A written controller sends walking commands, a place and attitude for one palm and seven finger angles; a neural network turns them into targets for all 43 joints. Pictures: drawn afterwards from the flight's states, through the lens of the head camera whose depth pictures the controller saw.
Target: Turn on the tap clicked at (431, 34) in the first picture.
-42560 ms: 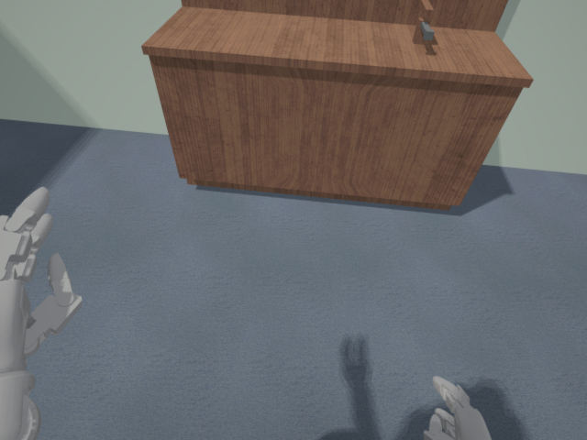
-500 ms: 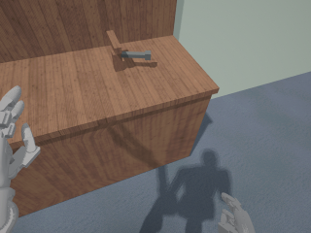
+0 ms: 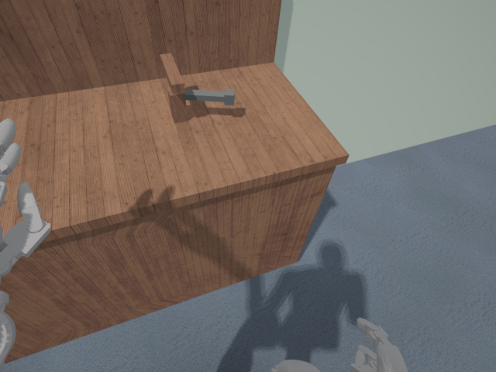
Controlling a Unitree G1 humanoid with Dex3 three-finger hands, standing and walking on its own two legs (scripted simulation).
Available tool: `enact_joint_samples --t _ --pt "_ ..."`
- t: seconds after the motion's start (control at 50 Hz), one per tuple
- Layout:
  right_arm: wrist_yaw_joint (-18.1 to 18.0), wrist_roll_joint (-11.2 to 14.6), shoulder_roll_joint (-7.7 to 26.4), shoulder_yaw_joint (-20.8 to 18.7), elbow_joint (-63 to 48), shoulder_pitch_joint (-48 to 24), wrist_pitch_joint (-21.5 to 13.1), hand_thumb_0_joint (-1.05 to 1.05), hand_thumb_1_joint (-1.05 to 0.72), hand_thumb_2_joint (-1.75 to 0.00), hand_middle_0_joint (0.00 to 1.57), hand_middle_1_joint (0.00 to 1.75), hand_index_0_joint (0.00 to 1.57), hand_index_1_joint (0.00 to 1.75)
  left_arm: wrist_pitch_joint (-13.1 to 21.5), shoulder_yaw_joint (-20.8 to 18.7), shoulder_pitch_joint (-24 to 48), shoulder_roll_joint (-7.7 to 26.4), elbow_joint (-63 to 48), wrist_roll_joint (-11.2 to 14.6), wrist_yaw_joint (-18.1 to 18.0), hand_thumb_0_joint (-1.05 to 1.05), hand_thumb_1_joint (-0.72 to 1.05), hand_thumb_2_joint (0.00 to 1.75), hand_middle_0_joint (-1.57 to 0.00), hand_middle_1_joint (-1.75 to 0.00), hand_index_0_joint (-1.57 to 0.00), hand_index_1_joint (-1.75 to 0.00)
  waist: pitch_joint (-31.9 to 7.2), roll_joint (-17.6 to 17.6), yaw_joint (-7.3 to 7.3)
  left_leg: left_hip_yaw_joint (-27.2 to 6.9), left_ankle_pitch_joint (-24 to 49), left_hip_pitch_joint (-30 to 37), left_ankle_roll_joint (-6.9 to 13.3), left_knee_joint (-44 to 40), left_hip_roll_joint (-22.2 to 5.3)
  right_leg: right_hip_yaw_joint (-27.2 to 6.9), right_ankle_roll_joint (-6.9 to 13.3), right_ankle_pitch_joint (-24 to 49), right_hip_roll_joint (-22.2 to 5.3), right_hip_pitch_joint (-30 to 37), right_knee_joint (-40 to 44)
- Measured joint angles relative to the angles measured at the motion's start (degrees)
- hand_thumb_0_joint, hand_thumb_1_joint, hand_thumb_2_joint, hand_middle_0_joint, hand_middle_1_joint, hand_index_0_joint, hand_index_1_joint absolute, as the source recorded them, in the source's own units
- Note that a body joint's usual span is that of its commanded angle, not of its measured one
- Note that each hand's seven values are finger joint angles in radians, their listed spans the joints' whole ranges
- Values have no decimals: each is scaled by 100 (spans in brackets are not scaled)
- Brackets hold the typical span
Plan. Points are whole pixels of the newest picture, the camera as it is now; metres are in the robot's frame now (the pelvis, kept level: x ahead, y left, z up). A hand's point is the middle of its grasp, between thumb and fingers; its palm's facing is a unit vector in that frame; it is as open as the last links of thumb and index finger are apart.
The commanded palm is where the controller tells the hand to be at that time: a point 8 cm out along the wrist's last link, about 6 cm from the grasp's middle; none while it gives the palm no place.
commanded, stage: shuffle to correct the standing spot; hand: left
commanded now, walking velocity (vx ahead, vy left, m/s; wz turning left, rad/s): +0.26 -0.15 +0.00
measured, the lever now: (229, 97) +0.70 +0.08 +0.04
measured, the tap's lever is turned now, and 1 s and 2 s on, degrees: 68 68 68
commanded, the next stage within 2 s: come to a stop and stand still in 0.82 s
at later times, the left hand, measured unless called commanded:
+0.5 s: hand (160, 165) +0.33 +0.14 +0.19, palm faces +0.43 -0.85 -0.32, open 7.4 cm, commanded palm +0.27 +0.18 +0.19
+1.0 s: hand (225, 119) +0.43 +0.07 +0.19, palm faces +0.43 -0.82 -0.38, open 7.4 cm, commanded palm +0.37 +0.10 +0.19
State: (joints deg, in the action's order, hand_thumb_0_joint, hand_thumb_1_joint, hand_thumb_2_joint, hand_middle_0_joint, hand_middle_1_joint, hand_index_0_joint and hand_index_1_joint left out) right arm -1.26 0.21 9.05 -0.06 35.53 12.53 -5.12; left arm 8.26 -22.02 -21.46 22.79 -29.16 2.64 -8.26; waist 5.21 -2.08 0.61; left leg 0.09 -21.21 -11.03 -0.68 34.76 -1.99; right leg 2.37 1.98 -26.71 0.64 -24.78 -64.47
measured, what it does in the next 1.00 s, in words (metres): walks ahead: right foot, then left foot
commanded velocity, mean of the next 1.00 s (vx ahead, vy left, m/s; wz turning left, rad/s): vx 0.17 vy -0.04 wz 0.00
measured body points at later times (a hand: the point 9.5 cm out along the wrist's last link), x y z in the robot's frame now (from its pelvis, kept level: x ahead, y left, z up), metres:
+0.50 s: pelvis +0.11 -0.11 -0.01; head +0.12 -0.07 +0.44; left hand +0.30 +0.18 +0.20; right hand +0.31 -0.34 -0.06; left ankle +0.15 +0.02 -0.73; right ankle +0.15 -0.19 -0.70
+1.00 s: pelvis +0.22 -0.18 -0.01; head +0.25 -0.15 +0.44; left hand +0.40 +0.11 +0.21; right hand +0.40 -0.41 -0.08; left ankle +0.26 -0.07 -0.73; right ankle +0.23 -0.27 -0.72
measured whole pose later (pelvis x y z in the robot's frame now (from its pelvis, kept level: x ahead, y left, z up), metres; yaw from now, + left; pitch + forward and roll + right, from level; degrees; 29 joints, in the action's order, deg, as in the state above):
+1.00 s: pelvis +0.22 -0.18 -0.01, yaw +2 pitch -3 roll +1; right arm -2.3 0.4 11.0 -1.0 34.6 10.8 -6.0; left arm 10.7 -22.1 -24.6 24.1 -35.0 2.7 -8.5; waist 6.2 -4.7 -1.2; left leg 6.4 -14.9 -17.3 1.1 35.8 -1.8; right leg 3.2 1.9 -24.1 -0.4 -17.1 -42.9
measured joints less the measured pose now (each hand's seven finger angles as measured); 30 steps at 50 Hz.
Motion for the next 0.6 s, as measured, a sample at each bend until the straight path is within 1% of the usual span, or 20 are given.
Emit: enact_joint_samples --t 0.04,0.08,0.12,0.16,0.18,0.2,0.22,0.26,0.28,0.3,0.34,0.38,0.42,0.44,0.46,0.48,0.52,0.54,0.56,0.6 --pt "78 40 -80 34 -72 21 -1 1 -90 -90 20 30 20 30 71 -91 -81 122 -77 10 69 1 89 90 -21 -30 -20 -30 5 81 49 -60 118 147 -51 -326 -93 67 -14 294 -51 -461 28" --pt "125 59 -101 57 -162 76 -12 1 -90 -90 20 30 20 30 195 -171 -338 165 -161 33 113 1 89 90 -21 -30 -20 -30 -5 201 49 -65 181 292 -138 -594 -205 164 -24 730 -184 -675 718" --pt "127 54 -83 53 -236 161 -36 1 -90 -90 20 30 20 30 306 -222 -647 194 -156 29 146 1 89 90 -21 -30 -20 -30 -18 344 10 -57 131 411 -235 -692 -318 244 -41 1150 -294 -614 1637" --pt "75 50 -36 48 -269 259 -52 1 -90 -90 20 30 21 30 348 -247 -840 263 -48 8 162 1 89 90 -21 -30 -20 -30 -28 487 -55 -106 -109 435 -299 -457 -441 315 -57 1444 -326 -285 2483" --pt "42 53 -15 51 -276 306 -56 1 -90 -90 20 30 21 30 331 -271 -875 335 4 4 151 1 89 90 -21 -30 -20 -30 -40 513 -86 -140 -330 346 -251 -108 -488 323 -44 1449 -322 -43 2837" --pt "17 66 -8 47 -261 328 -58 1 -90 -90 20 30 21 30 300 -306 -835 430 38 -6 134 1 89 90 -21 -30 -21 -30 -57 454 -108 -102 -563 91 -122 531 -500 252 27 1470 -348 124 3073" --pt "-4 77 75 24 -154 220 -32 1 -90 -90 20 30 21 30 270 -260 -657 341 115 -24 131 1 89 90 -22 -30 -21 -30 16 521 -174 -202 -707 -238 -6 1395 -504 298 36 1512 -301 38 2797" --pt "-21 73 269 -28 134 -62 41 1 -90 -90 20 30 20 30 178 -91 -259 -19 255 -41 133 1 89 90 -22 -30 -21 -30 191 606 -257 -339 -794 -855 106 2901 -333 402 37 1378 -231 54 2442" --pt "-6 74 343 -48 226 -164 71 1 -90 -90 20 30 20 30 136 0 -119 -197 295 -40 126 1 89 90 -22 -30 -21 -30 244 584 -299 -265 -758 -1089 121 3308 -247 418 58 1338 -209 131 2443" --pt "15 77 392 -55 272 -244 100 1 -90 -90 20 30 20 30 97 82 -40 -341 292 -39 116 1 89 90 -22 -30 -21 -30 279 517 -328 -134 -697 -1262 122 3449 -189 416 85 1331 -193 219 2509" --pt "25 75 406 -33 246 -351 145 1 -90 -90 20 30 20 30 36 190 -34 -480 160 -32 88 1 89 90 -22 -30 -21 -30 290 283 -317 171 -586 -1402 135 2987 -159 410 129 1376 -171 385 2711" --pt "-4 60 352 -8 107 -380 148 1 -90 -90 20 30 20 30 -7 231 -100 -409 -96 -1 63 1 89 90 -22 -30 -21 -30 237 -7 -240 423 -398 -1251 151 1889 -146 438 189 1342 -167 489 2806" --pt "-41 25 366 -14 -115 -324 82 1 -90 -90 20 30 20 30 14 231 -153 -252 -391 35 48 1 89 90 -22 -30 -21 -30 114 -149 -160 528 -95 -892 139 701 -108 528 243 1086 -129 474 2596" --pt "-62 14 375 -43 -210 -315 35 1 -90 -90 20 30 20 30 62 190 -146 -158 -506 49 40 1 89 90 -22 -30 -21 -30 75 -193 -157 511 324 -795 177 485 -106 524 249 773 -99 416 2325" --pt "-83 17 339 -76 -258 -336 7 1 -90 -90 20 30 20 30 129 123 -111 -70 -546 50 21 1 89 90 -22 -30 -21 -30 79 -268 -164 543 433 -749 169 570 -120 412 215 362 -63 337 1912" --pt "-94 21 278 -96 -275 -354 -16 1 -90 -90 20 30 20 30 195 45 -78 1 -539 31 5 1 89 90 -22 -30 -21 -30 71 -326 -153 569 368 -677 138 615 -132 248 185 191 1 215 1400" --pt "-73 21 160 -96 -292 -289 -44 1 -90 -90 20 30 20 30 297 -96 6 129 -410 -15 41 1 89 90 -22 -30 -21 -30 -49 -322 -48 464 272 -550 62 449 -152 94 119 201 73 -33 619" --pt "-47 23 123 -86 -305 -225 -48 1 -90 -90 20 30 20 30 306 -149 41 166 -341 -36 59 1 89 90 -22 -30 -21 -30 -120 -253 -5 372 291 -502 25 302 -185 87 85 267 70 -121 478" --pt "-22 34 101 -70 -315 -164 -50 1 -90 -90 20 30 20 30 303 -198 53 180 -288 -45 70 1 89 90 -22 -30 -21 -30 -176 -157 7 293 343 -450 -18 143 -237 96 58 341 44 -165 537" --pt "29 54 87 -29 -339 -57 -52 1 -90 -90 20 30 20 30 306 -300 -62 172 -226 -26 69 1 89 90 -22 -30 -21 -30 -269 69 -35 218 424 -362 -117 -113 -378 120 15 488 -47 -131 1149"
